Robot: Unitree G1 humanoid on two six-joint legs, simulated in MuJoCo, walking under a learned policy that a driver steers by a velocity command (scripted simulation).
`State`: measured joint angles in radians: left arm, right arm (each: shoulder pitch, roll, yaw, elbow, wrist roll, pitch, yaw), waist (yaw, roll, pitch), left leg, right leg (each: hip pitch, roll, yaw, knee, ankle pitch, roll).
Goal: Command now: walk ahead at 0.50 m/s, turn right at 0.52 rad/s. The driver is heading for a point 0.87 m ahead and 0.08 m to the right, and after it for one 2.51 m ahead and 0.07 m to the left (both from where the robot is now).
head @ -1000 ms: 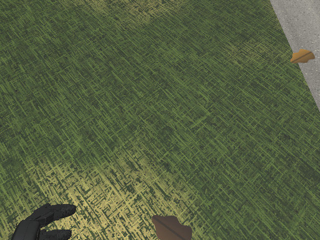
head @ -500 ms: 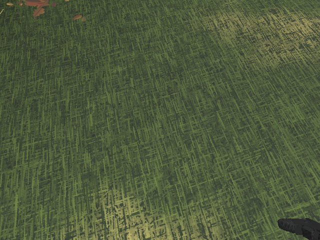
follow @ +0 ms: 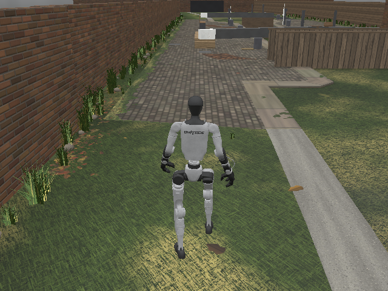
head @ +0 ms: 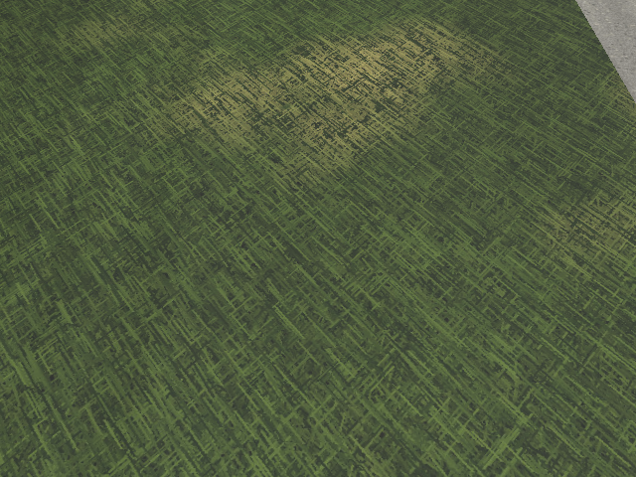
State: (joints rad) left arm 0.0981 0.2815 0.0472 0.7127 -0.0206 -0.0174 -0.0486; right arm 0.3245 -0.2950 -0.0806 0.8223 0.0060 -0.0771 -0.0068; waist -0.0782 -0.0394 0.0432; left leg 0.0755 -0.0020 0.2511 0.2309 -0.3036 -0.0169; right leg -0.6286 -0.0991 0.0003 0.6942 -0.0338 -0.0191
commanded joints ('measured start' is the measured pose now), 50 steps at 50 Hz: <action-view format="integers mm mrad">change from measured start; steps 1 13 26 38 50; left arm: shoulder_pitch -78 120 291 141 -132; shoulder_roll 76 141 161 111 96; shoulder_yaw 19 53 59 27 19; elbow -101 -85 11 -73 -140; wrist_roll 2 15 5 39 11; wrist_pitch -8 -50 -30 -87 -106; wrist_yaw -14 29 70 48 32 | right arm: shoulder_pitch -32 -119 -374 -69 72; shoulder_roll -195 -127 -92 -103 -156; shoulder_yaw -51 -12 12 4 -21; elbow -47 -143 -209 -133 -84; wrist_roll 19 -18 -1 -1 26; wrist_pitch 7 -38 -51 -18 30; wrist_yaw -5 1 46 33 -15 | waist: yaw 31 65 158 76 17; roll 86 -2 -68 119 142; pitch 54 -94 -12 -59 -36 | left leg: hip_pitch -1 -690 -610 -164 -237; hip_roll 310 119 34 169 135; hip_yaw -67 -334 -309 -669 -659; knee -6 851 265 -22 75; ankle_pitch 525 15 359 226 213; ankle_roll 150 -6 6 275 201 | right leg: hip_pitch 1 507 571 -4 225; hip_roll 20 -80 -84 30 120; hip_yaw -44 377 327 97 96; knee -46 -467 -372 330 -219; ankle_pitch -87 58 20 -272 21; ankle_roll -47 -282 -181 18 63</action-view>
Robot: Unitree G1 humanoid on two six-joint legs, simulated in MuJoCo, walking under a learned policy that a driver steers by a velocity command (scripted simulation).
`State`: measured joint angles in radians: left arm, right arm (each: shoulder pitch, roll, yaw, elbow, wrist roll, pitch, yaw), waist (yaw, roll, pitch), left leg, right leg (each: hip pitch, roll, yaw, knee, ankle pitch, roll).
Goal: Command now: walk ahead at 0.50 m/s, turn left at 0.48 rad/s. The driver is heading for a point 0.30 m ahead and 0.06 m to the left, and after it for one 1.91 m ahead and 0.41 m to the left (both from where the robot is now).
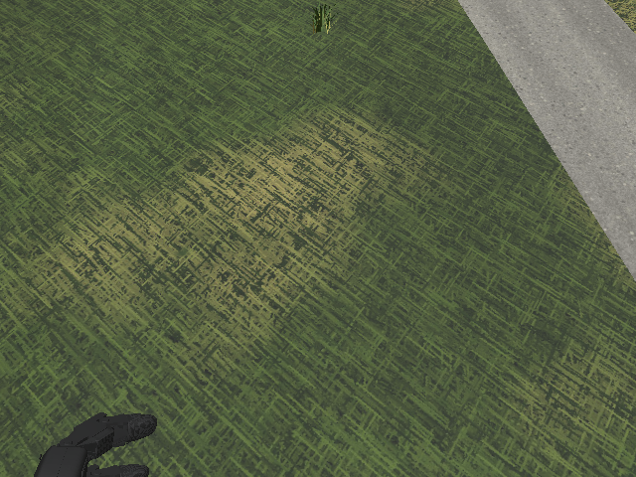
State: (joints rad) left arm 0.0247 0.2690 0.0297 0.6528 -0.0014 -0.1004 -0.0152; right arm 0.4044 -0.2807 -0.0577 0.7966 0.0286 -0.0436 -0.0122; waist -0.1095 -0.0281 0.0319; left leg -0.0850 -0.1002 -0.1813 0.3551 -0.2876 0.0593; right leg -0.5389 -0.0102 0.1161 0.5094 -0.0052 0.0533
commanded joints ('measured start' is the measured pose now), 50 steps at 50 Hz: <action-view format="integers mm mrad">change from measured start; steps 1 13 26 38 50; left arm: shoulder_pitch -34 121 168 166 81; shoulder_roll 121 128 185 121 184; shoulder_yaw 44 61 79 39 34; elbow -75 27 95 83 47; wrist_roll -10 13 -27 3 13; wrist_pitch -27 8 56 104 83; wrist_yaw -1 15 31 35 13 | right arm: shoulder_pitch -17 -99 -95 -278 -285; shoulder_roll -172 -76 -214 -188 -106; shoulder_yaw -47 -28 -86 -59 -24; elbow -62 -172 -245 -293 -193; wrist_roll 2 -9 -25 -34 -57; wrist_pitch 0 49 58 66 51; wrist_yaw -11 -3 34 -11 -23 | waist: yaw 68 95 44 121 79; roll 145 -101 62 150 -150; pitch -28 -46 -167 -201 16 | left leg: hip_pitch -68 -545 -30 -173 -110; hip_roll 238 169 118 266 83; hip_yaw -246 119 153 -130 123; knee -19 707 79 -11 180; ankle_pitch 207 -70 492 329 55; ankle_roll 115 -125 59 181 -69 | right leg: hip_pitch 175 414 352 132 89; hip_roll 28 -241 -149 -2 -139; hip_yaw -21 -4 -269 -63 175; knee -51 -233 243 356 -215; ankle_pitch -40 460 272 -360 -384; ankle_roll -26 -260 -96 31 -136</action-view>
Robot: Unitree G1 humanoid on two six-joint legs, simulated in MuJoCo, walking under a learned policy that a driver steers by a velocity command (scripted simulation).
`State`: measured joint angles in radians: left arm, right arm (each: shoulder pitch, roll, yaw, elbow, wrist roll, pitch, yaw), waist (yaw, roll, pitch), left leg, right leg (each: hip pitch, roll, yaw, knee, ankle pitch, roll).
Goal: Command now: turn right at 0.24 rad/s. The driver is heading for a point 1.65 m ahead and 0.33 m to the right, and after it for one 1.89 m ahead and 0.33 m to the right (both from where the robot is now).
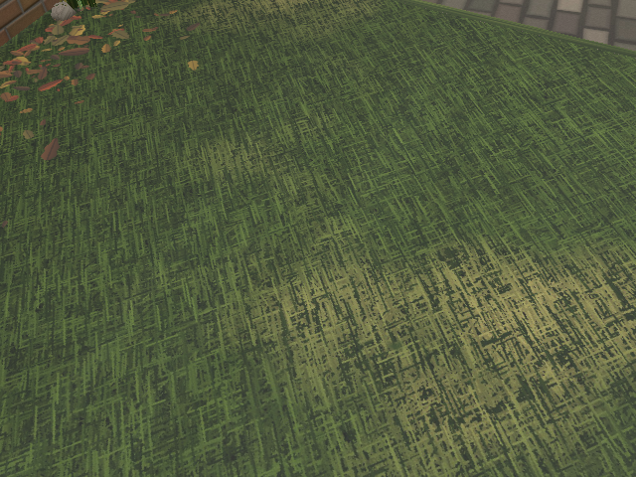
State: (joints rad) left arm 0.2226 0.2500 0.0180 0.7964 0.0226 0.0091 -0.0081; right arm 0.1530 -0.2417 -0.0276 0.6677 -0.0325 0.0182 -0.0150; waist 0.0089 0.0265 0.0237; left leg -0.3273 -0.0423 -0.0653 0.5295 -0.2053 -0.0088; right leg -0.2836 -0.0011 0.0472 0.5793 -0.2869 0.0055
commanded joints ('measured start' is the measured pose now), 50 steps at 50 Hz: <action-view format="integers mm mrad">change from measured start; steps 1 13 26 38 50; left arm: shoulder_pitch -105 -49 53 -57 -71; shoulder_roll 218 165 353 156 137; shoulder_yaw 53 74 134 63 61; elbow -97 -194 -246 -241 -190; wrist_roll -18 -39 -25 -14 3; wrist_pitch -28 16 37 2 -12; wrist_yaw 9 24 13 45 44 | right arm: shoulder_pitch -22 70 23 -46 -34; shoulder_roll -143 -189 -101 -106 -200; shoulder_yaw -56 -96 -62 -58 -68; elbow -64 -51 -65 -3 -6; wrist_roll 4 7 -16 34 44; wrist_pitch -9 -30 -4 -8 -25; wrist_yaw -23 -21 -11 -18 3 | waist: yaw -34 -24 -19 3 22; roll -210 230 -399 -152 139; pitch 23 -103 -78 -139 -70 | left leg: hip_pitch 117 261 -359 -183 31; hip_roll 24 440 86 82 195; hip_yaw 10 -325 205 1 -203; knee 5 -206 490 349 -111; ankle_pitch -32 249 -483 -96 210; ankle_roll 1 274 -76 -86 107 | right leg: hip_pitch -142 -306 279 160 76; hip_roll -151 36 -339 -179 32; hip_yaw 260 23 451 231 -27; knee -277 390 -176 -214 -11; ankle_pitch -77 -281 712 367 63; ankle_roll -94 14 -249 -217 -26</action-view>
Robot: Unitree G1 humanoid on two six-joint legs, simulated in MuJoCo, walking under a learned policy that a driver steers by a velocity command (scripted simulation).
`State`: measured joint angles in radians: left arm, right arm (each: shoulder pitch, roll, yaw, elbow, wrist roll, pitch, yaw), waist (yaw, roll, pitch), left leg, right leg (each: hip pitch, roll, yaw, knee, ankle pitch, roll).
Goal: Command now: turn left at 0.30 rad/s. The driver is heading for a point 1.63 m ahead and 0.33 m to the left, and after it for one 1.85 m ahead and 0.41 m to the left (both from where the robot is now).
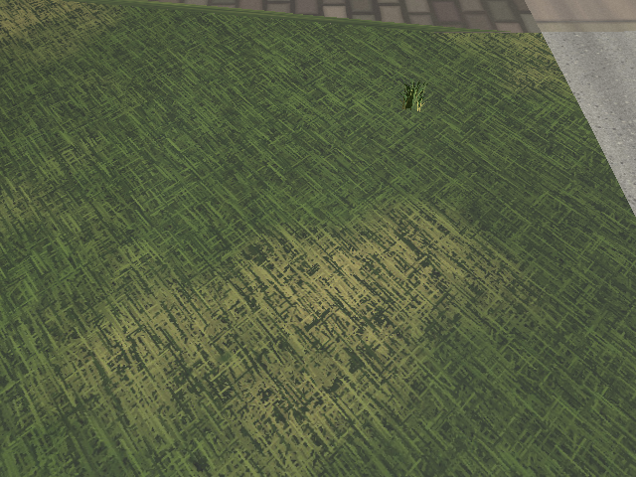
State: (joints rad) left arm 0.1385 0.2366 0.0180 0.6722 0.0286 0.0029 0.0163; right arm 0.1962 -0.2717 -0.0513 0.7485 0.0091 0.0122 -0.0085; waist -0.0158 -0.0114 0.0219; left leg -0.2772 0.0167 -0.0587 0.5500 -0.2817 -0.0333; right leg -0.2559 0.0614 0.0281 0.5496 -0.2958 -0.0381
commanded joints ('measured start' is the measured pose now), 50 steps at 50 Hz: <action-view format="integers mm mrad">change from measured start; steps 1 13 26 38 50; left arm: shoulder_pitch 17 1 -36 -23 88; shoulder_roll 141 205 190 117 197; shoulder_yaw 64 104 99 66 74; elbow -70 -89 -80 -41 -31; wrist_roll -7 -21 -19 -32 -44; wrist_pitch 5 -13 5 3 -21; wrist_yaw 22 24 32 7 1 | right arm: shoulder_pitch -80 -78 -34 -61 -57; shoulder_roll -165 -102 -209 -127 -69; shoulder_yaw -42 -44 -68 -24 -18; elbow -94 -158 -196 -167 -149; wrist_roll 3 15 -4 -27 -8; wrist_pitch -20 33 -19 1 -50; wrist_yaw -4 3 9 -14 -4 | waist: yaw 47 25 -2 -13 -9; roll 186 -72 91 165 -210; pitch -62 -40 -102 -118 46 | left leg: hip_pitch -32 -324 211 66 -43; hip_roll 136 56 245 156 -82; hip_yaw -230 12 -315 -238 58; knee -129 485 -189 -194 69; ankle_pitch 279 -203 465 253 -202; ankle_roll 138 -37 293 259 68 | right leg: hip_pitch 45 144 -449 -118 -101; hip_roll -31 -375 -111 -103 -237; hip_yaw -9 117 56 22 415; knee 25 -202 644 209 -281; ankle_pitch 69 508 -211 -47 -469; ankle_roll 13 -210 105 125 -133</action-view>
